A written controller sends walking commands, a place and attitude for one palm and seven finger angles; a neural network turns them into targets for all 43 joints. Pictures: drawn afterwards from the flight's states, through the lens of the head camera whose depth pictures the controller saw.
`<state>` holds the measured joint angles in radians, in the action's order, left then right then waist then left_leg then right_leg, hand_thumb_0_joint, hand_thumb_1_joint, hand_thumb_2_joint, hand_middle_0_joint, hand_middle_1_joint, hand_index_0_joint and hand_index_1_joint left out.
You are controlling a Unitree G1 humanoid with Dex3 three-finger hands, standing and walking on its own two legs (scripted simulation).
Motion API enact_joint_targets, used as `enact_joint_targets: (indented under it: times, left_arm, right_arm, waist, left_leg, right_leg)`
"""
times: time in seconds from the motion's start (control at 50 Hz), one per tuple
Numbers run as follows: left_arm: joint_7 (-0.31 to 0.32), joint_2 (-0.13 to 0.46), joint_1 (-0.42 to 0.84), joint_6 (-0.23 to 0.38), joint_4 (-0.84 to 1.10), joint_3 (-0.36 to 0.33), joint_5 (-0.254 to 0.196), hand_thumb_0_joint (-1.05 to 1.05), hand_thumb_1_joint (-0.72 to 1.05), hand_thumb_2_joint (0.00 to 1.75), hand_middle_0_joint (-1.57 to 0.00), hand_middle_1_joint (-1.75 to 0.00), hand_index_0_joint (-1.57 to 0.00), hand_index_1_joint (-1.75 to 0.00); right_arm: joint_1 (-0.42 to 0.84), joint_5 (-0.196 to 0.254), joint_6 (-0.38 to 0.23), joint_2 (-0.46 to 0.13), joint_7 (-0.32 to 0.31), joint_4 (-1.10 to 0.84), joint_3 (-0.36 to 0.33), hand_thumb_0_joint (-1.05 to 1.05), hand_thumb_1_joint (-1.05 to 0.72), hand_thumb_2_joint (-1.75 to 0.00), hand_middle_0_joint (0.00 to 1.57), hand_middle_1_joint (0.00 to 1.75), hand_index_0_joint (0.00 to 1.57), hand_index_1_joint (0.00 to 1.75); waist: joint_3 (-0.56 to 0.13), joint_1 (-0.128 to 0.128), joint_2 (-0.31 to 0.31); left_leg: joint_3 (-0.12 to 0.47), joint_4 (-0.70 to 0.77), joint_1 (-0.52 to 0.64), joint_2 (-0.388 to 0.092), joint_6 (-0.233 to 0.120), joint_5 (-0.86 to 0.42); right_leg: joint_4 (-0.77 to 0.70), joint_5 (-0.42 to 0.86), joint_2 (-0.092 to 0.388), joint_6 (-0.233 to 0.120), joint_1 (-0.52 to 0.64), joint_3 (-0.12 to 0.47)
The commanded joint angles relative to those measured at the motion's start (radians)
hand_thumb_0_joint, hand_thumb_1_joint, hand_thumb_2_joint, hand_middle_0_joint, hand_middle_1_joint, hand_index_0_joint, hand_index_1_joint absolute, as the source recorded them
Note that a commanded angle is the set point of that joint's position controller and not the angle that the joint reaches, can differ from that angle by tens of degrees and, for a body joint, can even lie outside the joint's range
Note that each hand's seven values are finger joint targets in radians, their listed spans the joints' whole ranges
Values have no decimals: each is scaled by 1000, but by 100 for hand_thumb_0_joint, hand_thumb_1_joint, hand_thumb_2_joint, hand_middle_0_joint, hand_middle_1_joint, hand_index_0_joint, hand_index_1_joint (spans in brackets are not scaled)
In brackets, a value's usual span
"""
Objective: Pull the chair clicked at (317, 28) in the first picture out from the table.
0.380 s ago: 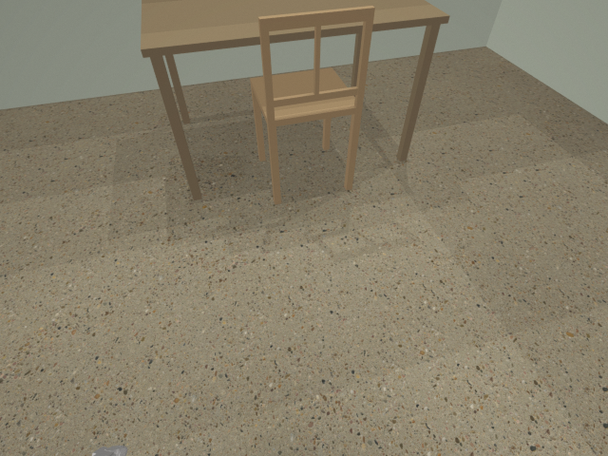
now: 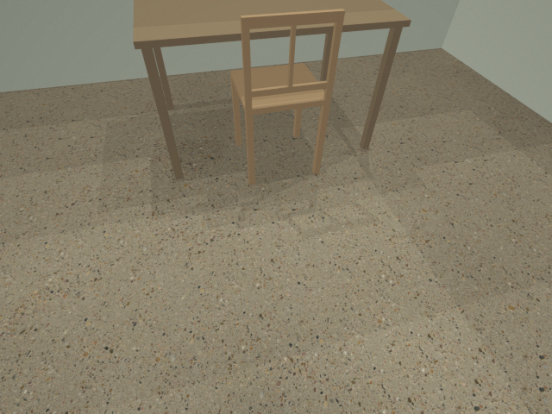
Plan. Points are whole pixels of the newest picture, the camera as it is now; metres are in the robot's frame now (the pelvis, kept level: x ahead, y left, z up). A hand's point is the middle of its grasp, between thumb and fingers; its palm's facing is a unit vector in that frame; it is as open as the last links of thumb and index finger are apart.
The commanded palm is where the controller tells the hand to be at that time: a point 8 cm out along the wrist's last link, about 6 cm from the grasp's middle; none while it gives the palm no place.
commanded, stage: stand and wait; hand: left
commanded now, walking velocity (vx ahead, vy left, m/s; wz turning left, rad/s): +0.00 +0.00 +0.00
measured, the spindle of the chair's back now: (291, 57) +1.42 +0.02 -0.11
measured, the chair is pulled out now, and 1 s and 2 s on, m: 0.00 0.00 0.00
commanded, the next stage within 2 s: look at it before walking up in 0.44 s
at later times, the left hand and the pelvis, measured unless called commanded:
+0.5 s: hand out of the picture +0.06 +0.25 -0.15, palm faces -0.03 -0.94 -0.33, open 7.4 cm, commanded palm none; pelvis -0.01 +0.01 +0.00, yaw +0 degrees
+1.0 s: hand out of the picture +0.06 +0.25 -0.15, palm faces -0.04 -0.94 -0.33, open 7.4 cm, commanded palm none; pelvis -0.01 +0.00 +0.01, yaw +0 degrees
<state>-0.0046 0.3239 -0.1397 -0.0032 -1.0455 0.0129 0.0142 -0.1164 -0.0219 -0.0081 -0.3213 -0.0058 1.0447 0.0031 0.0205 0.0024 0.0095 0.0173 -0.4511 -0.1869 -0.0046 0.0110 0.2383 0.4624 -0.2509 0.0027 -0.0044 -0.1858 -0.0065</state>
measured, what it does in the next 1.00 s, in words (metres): stands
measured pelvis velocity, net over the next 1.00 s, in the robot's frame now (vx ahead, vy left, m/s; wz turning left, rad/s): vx -0.01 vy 0.00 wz -0.01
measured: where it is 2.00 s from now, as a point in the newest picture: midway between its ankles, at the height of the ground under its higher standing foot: outside the picture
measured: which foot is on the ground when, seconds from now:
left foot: down 0.00-1.00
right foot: down 0.00-1.00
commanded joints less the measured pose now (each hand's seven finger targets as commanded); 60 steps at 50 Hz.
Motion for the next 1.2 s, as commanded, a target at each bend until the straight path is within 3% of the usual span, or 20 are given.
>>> enact_joint_targets:
  times: [0.0,0.58,0.86,0.96,1.14,1.18]
  left_arm:
    - [14,213,49,23,62,-51,-5,0,90,90,-20,-30,-20,-30]
    - [14,219,41,24,17,-44,-2,0,90,90,-20,-30,-20,-30]
    - [15,220,41,26,17,-45,-3,0,90,90,-20,-30,-20,-30]
    - [14,221,38,24,14,-43,-2,0,90,90,-20,-30,-20,-30]
    - [14,224,37,27,15,-43,-2,0,90,90,-20,-30,-20,-30]
    - [15,125,-22,8,-6,-25,-3,0,90,90,-20,-30,-20,-30]
  right_arm:
    - [47,8,-28,-212,-11,-59,-46,0,-90,-90,20,30,20,30]
    - [47,12,-27,-221,-6,-4,-40,0,-90,-90,20,30,20,30]
    - [40,14,-28,-222,-6,2,-38,0,-90,-90,20,30,20,30]
    - [44,13,-24,-221,-5,5,-37,0,-90,-90,20,30,20,30]
    - [35,13,-23,-221,-4,10,-37,0,-90,-90,20,30,20,30]
    - [-15,5,-10,-118,-3,28,-16,0,-90,-90,20,30,20,30]
  waist:
    - [-69,1,-18]
    - [-34,3,-2]
    - [-63,0,-3]
    - [-26,3,-8]
    - [-48,-1,7]
    - [-59,-1,1]
  left_leg:
    - [87,74,26,-104,-44,-175]
    - [95,133,36,-109,-41,-144]
    - [88,134,59,-114,-37,-181]
    - [87,146,44,-110,-37,-129]
    - [85,136,54,-110,-35,-142]
    - [44,103,74,-108,-16,-64]
  right_leg:
    - [-91,116,111,-33,9,94]
    - [-138,97,116,-24,14,101]
    - [-139,145,118,-24,39,102]
    - [-157,89,118,-24,16,106]
    - [-160,104,119,-26,24,116]
    - [-149,18,108,-17,-2,127]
